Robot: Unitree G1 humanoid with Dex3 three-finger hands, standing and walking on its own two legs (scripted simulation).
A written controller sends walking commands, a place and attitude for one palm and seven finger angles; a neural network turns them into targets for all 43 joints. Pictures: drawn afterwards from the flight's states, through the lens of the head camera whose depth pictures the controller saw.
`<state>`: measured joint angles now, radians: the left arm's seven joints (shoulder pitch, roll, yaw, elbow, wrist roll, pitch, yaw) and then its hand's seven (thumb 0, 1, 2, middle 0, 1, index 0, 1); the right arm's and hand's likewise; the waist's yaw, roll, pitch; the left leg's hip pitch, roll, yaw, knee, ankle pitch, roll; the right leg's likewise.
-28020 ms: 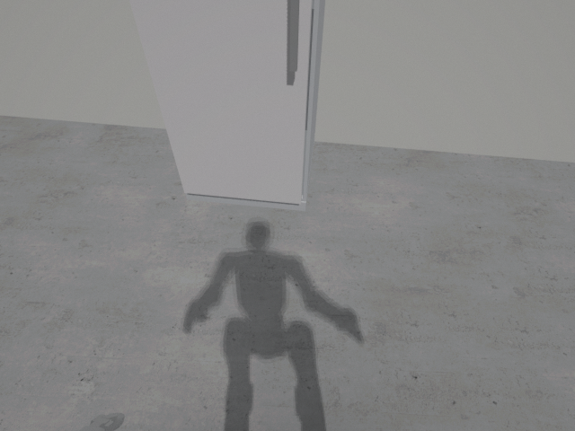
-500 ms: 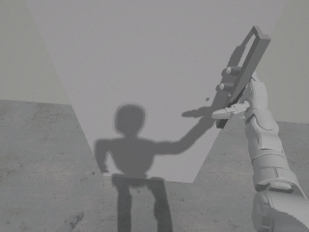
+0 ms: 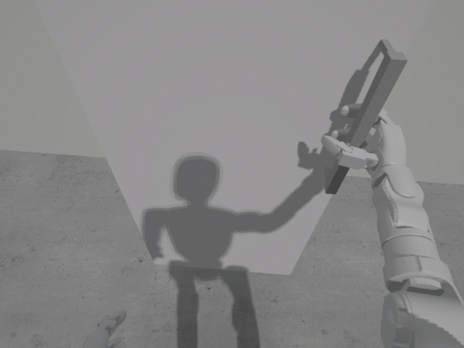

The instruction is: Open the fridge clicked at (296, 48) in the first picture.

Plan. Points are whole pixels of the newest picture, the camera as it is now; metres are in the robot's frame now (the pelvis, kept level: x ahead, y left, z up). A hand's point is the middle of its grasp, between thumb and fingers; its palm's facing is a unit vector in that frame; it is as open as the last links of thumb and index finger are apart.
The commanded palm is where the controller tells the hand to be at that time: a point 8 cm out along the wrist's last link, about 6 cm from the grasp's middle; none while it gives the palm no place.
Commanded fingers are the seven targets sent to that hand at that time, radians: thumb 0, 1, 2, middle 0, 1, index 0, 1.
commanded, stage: grip the handle and tug to test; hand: right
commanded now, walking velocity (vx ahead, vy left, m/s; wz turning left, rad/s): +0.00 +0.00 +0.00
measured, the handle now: (352, 130) +0.48 -0.17 +0.14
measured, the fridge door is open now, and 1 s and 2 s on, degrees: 0 0 16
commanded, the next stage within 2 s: pull the door a little, standing still in 0.92 s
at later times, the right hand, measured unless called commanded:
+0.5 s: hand (347, 147) +0.42 -0.15 +0.15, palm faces +0.00 +1.00 +0.00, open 5.5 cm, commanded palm +0.39 -0.20 +0.15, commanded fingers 0.00 -0.90 -0.90 0.45 1.40 0.45 1.40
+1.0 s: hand (346, 149) +0.42 -0.15 +0.15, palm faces +0.00 +1.00 +0.01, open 5.8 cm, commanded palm +0.37 -0.20 +0.15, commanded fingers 0.00 -0.90 -0.90 0.45 1.40 0.45 1.40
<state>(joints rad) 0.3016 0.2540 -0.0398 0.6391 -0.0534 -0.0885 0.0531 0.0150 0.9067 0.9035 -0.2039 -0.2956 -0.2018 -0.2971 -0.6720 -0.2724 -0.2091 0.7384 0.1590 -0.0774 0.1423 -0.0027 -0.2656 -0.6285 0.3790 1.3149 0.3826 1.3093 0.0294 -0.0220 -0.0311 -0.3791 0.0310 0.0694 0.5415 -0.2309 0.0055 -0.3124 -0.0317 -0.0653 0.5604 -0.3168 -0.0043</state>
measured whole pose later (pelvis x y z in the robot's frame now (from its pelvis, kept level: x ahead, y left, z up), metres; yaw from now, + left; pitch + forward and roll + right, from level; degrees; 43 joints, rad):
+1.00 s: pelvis +0.02 +0.00 +0.00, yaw +2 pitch +3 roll +0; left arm 0.29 0.25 -0.03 0.61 -0.05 -0.08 0.03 0.02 0.91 0.90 -0.20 -0.30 -0.20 -0.30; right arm -0.44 -0.23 -0.22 0.44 0.18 0.02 0.11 0.01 -0.76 -0.78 0.31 1.40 0.31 1.40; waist 0.03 -0.03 -0.05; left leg -0.32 0.01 0.04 0.50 -0.24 0.00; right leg -0.23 -0.04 -0.10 0.50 -0.33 0.00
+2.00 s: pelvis +0.05 +0.01 +0.01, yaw +0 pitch +2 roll -1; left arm 0.17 0.19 -0.05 0.49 0.03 0.04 0.05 0.02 0.91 0.90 -0.20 -0.30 -0.20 -0.30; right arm 0.37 -0.19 0.00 -0.42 0.04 -0.02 -0.08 -0.04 -0.58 -0.78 0.44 1.40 0.31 1.39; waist 0.01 -0.09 -0.04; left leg -0.25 0.03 0.06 0.51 -0.30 0.01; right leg -0.14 -0.01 0.01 0.44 -0.33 0.02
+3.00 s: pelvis -0.09 +0.31 +0.01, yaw -38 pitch -1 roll +6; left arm 0.17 0.13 0.00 0.63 0.01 -0.16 0.03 0.02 0.90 0.90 -0.21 -0.30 -0.21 -0.30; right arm 0.11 -0.21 0.11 -0.41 -0.04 -0.10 -0.03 -0.02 -0.61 -0.77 0.46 1.41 0.27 1.33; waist 0.02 -0.05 0.20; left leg -0.50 0.01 -0.03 0.88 -0.31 -0.04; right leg -0.31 -0.15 0.20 0.45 -0.14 0.09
